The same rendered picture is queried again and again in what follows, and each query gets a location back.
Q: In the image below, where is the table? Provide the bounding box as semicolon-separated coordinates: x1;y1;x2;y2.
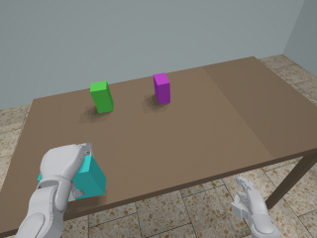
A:
0;56;317;238

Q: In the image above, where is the robot left hand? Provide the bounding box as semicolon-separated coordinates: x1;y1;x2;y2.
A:
40;143;94;202

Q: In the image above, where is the robot left forearm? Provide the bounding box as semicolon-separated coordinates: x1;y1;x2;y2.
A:
14;176;72;238

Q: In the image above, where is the robot right forearm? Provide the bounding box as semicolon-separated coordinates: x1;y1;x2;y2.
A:
250;213;281;238

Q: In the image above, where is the sponge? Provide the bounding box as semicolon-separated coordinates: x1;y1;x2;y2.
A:
37;155;106;199

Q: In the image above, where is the robot right hand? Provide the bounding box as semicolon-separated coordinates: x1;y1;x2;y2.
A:
231;176;268;221

